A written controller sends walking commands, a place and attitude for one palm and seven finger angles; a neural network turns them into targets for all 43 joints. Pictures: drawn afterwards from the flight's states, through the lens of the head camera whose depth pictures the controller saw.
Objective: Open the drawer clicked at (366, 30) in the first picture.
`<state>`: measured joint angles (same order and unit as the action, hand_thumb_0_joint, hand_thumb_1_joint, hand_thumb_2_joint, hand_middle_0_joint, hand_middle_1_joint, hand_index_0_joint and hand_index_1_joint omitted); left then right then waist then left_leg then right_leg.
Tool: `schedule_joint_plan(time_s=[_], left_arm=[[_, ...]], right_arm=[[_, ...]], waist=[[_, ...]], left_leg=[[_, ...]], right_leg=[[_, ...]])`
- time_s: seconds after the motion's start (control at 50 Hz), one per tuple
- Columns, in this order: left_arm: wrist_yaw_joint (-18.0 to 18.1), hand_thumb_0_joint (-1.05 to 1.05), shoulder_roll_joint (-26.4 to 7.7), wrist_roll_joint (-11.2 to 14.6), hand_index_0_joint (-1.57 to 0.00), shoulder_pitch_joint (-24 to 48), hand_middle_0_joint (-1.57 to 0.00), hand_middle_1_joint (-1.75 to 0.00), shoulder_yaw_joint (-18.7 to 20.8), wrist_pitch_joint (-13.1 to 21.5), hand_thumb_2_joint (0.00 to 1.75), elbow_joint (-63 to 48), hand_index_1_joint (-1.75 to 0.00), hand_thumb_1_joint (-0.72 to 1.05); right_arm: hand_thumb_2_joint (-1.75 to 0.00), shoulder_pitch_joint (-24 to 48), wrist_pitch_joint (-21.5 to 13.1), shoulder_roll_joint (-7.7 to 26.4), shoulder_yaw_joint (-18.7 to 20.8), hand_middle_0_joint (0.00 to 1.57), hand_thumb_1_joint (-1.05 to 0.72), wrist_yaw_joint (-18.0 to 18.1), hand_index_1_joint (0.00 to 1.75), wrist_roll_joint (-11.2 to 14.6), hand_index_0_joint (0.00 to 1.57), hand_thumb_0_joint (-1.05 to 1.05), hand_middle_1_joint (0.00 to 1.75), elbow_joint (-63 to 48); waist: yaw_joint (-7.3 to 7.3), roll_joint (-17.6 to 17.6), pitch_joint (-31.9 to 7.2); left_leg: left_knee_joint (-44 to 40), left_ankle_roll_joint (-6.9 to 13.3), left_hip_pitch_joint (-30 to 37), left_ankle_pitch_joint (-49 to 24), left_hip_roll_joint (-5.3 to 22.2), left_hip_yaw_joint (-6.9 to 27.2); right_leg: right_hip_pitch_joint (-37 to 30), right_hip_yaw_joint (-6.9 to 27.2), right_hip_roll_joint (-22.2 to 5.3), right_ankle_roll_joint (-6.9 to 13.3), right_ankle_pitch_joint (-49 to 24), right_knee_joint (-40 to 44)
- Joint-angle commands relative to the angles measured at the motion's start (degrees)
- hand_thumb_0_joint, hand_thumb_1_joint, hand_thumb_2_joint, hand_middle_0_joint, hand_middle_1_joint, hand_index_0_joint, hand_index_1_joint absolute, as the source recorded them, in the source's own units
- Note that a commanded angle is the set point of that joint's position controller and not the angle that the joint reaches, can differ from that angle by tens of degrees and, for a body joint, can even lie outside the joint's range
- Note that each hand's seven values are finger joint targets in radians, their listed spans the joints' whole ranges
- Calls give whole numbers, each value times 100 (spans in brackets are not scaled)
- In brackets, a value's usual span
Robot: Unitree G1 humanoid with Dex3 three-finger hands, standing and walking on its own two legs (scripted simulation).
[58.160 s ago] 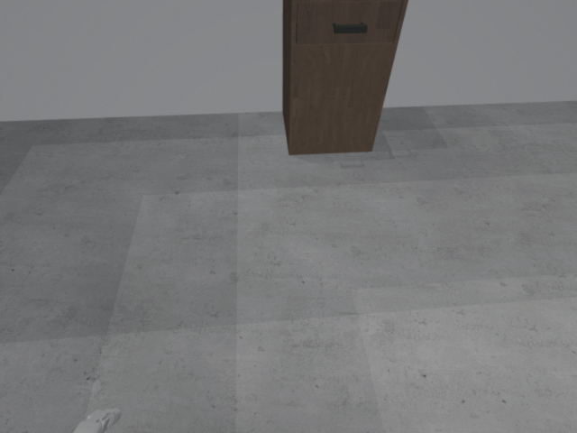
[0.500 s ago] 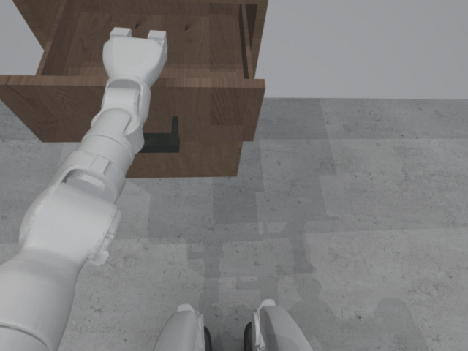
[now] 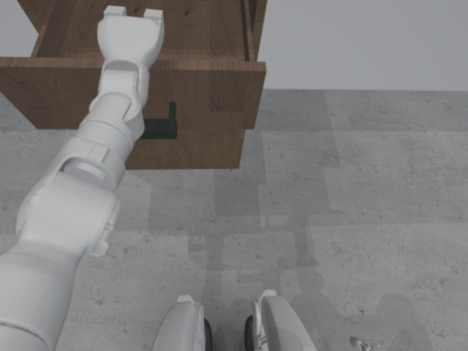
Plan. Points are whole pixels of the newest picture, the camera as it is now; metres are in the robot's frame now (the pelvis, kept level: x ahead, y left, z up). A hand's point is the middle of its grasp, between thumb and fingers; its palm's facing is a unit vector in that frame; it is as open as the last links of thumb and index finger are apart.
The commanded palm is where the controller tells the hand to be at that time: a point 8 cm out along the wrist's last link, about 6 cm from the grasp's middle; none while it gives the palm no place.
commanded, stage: lower the fingers behind the handle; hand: left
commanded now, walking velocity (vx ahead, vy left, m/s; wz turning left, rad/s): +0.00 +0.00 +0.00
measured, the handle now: (137, 118) +0.51 +0.14 +0.03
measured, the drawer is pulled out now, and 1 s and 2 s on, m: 0.21 0.21 0.21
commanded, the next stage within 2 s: lift the fingers back up to retry in 0.90 s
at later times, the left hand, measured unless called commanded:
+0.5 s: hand (139, 68) +0.57 +0.13 +0.08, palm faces +0.01 +0.11 -0.99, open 14.8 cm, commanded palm +0.54 +0.09 -0.03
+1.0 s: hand (139, 68) +0.57 +0.13 +0.08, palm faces +0.00 +0.10 -1.00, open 14.8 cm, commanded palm +0.54 +0.10 -0.03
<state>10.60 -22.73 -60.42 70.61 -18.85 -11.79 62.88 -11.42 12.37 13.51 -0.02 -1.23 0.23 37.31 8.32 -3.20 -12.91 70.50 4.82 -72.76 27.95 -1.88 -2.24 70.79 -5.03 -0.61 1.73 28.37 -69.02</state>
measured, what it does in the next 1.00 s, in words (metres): stands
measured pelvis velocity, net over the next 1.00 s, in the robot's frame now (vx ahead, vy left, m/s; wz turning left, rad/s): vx -0.01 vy -0.01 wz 0.02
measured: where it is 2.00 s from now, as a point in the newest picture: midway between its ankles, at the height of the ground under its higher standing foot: outside the picture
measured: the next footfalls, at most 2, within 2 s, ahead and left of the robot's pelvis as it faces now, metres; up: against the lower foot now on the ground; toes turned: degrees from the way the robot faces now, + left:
none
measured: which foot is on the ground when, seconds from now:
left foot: down 0.00-1.00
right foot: down 0.00-1.00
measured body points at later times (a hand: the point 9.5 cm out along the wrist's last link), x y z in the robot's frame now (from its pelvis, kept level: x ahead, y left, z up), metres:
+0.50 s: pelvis -0.01 -0.01 -0.01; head +0.14 -0.01 +0.41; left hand +0.56 +0.12 +0.14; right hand +0.07 -0.27 -0.15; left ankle +0.03 +0.07 -0.62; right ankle +0.03 -0.11 -0.62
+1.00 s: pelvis -0.01 -0.01 -0.02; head +0.14 -0.01 +0.41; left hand +0.56 +0.12 +0.14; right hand +0.09 -0.28 -0.15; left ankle +0.03 +0.07 -0.62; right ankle +0.03 -0.11 -0.62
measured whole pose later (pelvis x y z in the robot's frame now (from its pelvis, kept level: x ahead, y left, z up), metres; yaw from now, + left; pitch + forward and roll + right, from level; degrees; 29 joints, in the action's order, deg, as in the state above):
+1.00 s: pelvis -0.01 -0.01 -0.02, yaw +1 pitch +31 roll -1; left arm 6.3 -26.0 -59.8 70.8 -19.4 -11.5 58.1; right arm -8.2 13.4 14.9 -1.4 0.7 1.8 35.9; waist 8.5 -3.0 -13.2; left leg 74.0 3.9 -76.4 28.7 -2.2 -2.1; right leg 74.8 -5.2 -1.1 2.9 30.1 -73.9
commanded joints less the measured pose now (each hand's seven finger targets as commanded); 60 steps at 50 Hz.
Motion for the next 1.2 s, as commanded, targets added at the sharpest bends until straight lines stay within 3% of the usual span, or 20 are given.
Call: schedule_joint_plan(time_s=[0.0, 0.14, 0.22, 0.36, 0.44, 0.5, 0.52, 0.6, 0.72, 0.78, 0.96, 1.18], left_arm=[[-2, 0, 1157, 304, -30, 840, -30, -120, -60, 254, 30, -226, -120, -50], [-120, 0, 1149, 336, -30, 804, -30, -120, -97, 247, 30, -307, -120, -50], [-215, 0, 962, 397, -30, 722, -30, -120, -14, 269, 30, -333, -120, -50], [-310, 0, 1037, 444, -30, 464, -30, -120, -95, 335, 30, -484, -120, -50], [-300, 0, 1066, 549, -30, 555, -30, -120, -109, 327, 30, -543, -120, -50], [-296, 0, 857, 532, -30, 495, -30, -120, 1, 309, 30, -503, -120, -50], [-308, 0, 980, 539, -30, 518, -30, -120, -72, 318, 30, -536, -120, -50], [-320, 0, 887, 516, -30, 537, -30, -120, -72, 288, 30, -557, -120, -50], [-339, 0, 858, 506, -30, 620, -30, -120, -74, 252, 30, -586, -120, -50], [-369, 0, 683, 500, -30, 495, -30, -120, 13, 245, 30, -548, -120, -50], [-412, 0, 783, 505, -30, 588, -30, -120, -75, 245, 30, -595, -120, -50], [-436, 0, 640, 517, -30, 765, -30, -120, 18, 309, 30, -536, -120, -50]], right_arm=[[-90, -498, -59, 999, 321, 20, -90, 53, 30, -1, 20, 0, 30, -348], [-90, -362, -22, 1002, 281, 20, -90, 62, 30, 28, 20, 0, 30, -423], [-90, -316, -12, 1017, 260, 20, -90, 100, 30, 52, 20, 0, 30, -449], [-90, -219, 35, 1005, 226, 20, -90, 112, 30, 85, 20, 0, 30, -515], [-90, -198, 9, 1012, 216, 20, -90, 138, 30, 103, 20, 0, 30, -482], [-90, -191, 18, 1035, 183, 20, -90, 179, 30, 124, 20, 0, 30, -491], [-90, -220, 6, 1024, 204, 20, -90, 167, 30, 117, 20, 0, 30, -466], [-90, -195, 19, 1027, 176, 20, -90, 186, 30, 133, 20, 0, 30, -471], [-90, -213, 8, 1035, 186, 20, -90, 205, 30, 131, 20, 0, 30, -435], [-90, -183, 36, 1040, 151, 20, -90, 231, 30, 138, 20, 0, 30, -487], [-90, -148, 28, 1033, 148, 20, -90, 233, 30, 155, 20, 0, 30, -510], [-90, -309, -17, 1019, 184, 20, -90, 230, 30, 156, 20, 0, 30, -491]], waist=[[860, 168, -1656], [842, 165, -1757], [817, 239, -1802], [743, 238, -1840], [801, 328, -1780], [759, 432, -1796], [774, 374, -1840], [790, 445, -1779], [810, 402, -1791], [777, 402, -1837], [798, 324, -1801], [834, 249, -1828]], left_leg=[[-816, -102, 2026, -1286, 212, 672], [-702, -87, 1893, -1191, 168, 647], [-632, -82, 1756, -1184, 151, 599], [-593, -82, 1686, -1197, 116, 555], [-588, -63, 1662, -1115, 110, 546], [-589, -70, 1585, -1093, 81, 529], [-557, -67, 1635, -1198, 98, 535], [-535, -60, 1533, -1147, 61, 482], [-485, -56, 1562, -1263, 56, 462], [-473, -63, 1489, -1254, 31, 423], [-486, -53, 1545, -1185, 43, 461], [-524, -62, 1575, -1013, 106, 477]], right_leg=[[-279, 43, 257, 123, -757, 712], [-221, 48, 244, 132, -654, 601], [-315, 67, 233, 131, -682, 546], [-339, 86, 223, 129, -708, 516], [-300, 89, 206, 105, -629, 543], [-383, 93, 201, 110, -599, 531], [-330, 95, 209, 115, -704, 495], [-419, 135, 194, 103, -681, 574], [-385, 141, 193, 108, -807, 540], [-501, 161, 187, 104, -824, 547], [-393, 134, 187, 102, -724, 543], [-434, 156, 205, 65, -612, 644]])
